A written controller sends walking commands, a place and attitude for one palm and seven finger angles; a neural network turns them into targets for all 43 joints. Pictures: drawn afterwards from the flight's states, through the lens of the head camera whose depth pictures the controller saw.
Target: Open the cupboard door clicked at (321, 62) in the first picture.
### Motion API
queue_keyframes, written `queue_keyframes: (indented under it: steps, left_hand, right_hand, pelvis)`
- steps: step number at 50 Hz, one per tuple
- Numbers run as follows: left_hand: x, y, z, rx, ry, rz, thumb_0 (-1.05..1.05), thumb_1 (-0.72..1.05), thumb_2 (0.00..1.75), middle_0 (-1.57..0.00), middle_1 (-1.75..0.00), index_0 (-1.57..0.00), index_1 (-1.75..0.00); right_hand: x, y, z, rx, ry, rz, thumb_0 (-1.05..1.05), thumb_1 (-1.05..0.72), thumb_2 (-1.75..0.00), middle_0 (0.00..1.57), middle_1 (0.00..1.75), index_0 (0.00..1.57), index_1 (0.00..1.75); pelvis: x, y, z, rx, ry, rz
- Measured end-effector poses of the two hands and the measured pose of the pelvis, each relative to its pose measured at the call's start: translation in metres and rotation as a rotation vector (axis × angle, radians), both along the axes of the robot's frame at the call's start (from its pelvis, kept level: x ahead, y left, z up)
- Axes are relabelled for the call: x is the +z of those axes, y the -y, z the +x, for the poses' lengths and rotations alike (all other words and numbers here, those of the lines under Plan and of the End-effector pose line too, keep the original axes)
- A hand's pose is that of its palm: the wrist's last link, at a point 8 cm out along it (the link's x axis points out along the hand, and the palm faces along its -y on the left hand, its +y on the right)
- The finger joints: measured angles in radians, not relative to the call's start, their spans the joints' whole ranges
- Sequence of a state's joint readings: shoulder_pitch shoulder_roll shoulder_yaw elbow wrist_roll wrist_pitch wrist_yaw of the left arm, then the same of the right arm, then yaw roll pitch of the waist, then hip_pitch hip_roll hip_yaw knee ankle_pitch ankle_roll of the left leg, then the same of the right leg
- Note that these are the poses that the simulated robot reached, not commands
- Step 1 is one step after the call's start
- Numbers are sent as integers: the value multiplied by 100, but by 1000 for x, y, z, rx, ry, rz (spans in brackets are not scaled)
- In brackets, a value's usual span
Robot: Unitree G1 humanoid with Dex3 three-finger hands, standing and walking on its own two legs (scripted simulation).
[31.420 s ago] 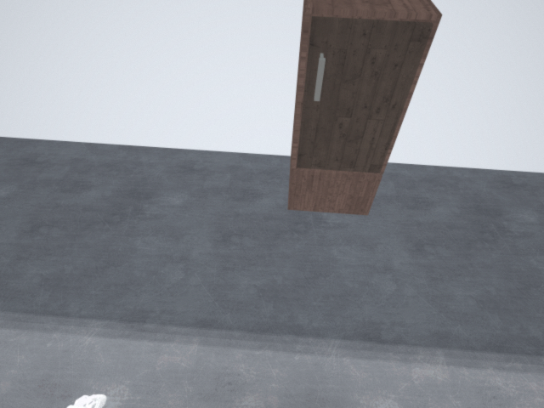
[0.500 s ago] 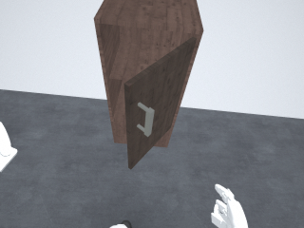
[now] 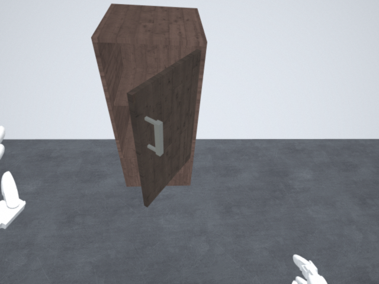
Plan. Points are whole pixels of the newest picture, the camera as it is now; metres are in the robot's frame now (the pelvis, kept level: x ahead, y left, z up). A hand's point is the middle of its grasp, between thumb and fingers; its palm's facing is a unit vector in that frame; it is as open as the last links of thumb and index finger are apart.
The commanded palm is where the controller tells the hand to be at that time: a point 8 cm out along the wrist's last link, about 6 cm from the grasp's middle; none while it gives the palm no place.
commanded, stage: stop stepping back and stand still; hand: left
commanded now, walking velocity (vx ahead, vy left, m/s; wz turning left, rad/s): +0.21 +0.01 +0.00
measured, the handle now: (154, 136) +0.56 +0.11 -0.04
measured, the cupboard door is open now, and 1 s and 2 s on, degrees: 54 54 54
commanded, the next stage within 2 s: let the arm hang, fingers relaxed in 0.36 s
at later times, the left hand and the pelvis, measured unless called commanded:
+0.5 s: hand (32, 221) +0.19 +0.24 +0.14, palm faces +0.36 -0.78 -0.52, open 7.4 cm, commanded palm none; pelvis -0.02 -0.01 -0.01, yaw -1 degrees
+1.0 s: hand out of the picture -0.04 +0.17 -0.17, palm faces +0.06 -0.97 -0.22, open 7.2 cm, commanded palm none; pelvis -0.01 -0.02 +0.01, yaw +2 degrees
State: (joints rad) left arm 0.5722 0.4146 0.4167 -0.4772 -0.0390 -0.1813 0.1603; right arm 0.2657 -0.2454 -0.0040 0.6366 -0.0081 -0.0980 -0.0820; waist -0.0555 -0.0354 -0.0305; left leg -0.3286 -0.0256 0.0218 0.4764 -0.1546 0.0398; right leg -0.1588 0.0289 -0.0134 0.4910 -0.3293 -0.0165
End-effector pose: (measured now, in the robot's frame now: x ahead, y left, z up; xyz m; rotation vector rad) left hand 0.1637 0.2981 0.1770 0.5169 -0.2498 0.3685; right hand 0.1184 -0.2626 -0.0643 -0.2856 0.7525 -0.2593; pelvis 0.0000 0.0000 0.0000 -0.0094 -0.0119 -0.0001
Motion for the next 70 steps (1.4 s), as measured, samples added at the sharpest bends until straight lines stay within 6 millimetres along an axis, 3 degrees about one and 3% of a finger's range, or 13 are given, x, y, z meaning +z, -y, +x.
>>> queue_keyframes:
  steps: [9,17,23,24,26,28,30,33,36,43,51,59,70]
  left_hand:
    - [14,2,-44,28,82,31,2,89,89,-22,-31,-21,-30]
    - [1,-16,-31,81,84,1,2,89,89,-21,-31,-21,-30]
    - [9,11,-24,25,13,55,2,89,89,-21,-31,-21,-30]
    - [2,15,-21,9,-16,76,2,89,89,-21,-31,-21,-30]
    - [-40,18,-7,2,-189,16,1,90,89,-21,-31,-20,-30]
    - [-105,22,1,27,-427,-116,1,90,90,-20,-30,-20,-30]
    - [-174,34,-5,58,-671,-252,1,90,90,-20,-30,-20,-30]
    - [-262,66,-40,74,-1001,-430,1,91,89,-20,-30,-20,-30]
    - [-315,100,-92,94,-1260,-586,0,92,89,-20,-30,-20,-30]
    - [-323,83,-158,231,-1446,-611,-5,101,89,-21,-30,-21,-30]
    - [-313,77,-212,311,-1612,-587,-1,94,89,-21,-30,-20,-30]
    - [-313,90,-220,302,-1619,-612,1,92,89,-20,-30,-20,-30]
    - [-322,109,-207,231,-1585,-657,1,91,89,-20,-30,-20,-30]
  right_hand:
    - [-11,-24,-13,71,-16,58,1,-90,-90,20,30,20,30]
    - [-23,-45,-11,73,9,92,1,-90,-90,20,30,20,30]
    - [-21,-53,-9,105,18,161,1,-90,-90,21,30,20,30]
    - [-27,-50,-8,118,16,176,1,-90,-90,21,30,20,30]
    - [-45,-41,-6,118,-37,207,1,-90,-90,21,30,20,30]
    - [-63,-32,-10,106,-120,215,1,-90,-90,21,30,20,30]
    - [-74,-24,-19,93,-203,205,1,-90,-90,21,30,20,30]
    - [-78,-12,-37,58,-304,169,1,-90,-90,20,30,20,30]
    - [-71,-5,-62,19,-395,133,1,-91,-90,20,30,20,30]
    - [-67,-5,-114,-22,-604,121,1,-91,-90,20,29,20,30]
    - [-78,-31,-142,-45,-671,206,1,-91,-90,20,29,20,30]
    - [-85,-57,-152,-38,-685,269,1,-91,-90,20,30,20,30]
    - [-82,-65,-167,-75,-687,275,0,-91,-90,20,29,20,30]
  pelvis:
    - [-1,2,-22,0,13,2]
    - [-9,-6,-27,11,25,17]
    - [-3,8,-22,-7,11,19]
    - [-6,10,-21,-9,0,25]
    - [-10,10,-20,-2,-8,16]
    - [-13,10,-18,20,-11,9]
    - [-16,10,-15,37,-2,5]
    - [-18,12,-13,45,24,6]
    - [-13,15,-10,39,37,16]
    - [0,20,-11,44,22,-2]
    - [6,15,-12,29,32,3]
    - [7,10,-16,22,39,7]
    - [6,6,-18,16,37,8]
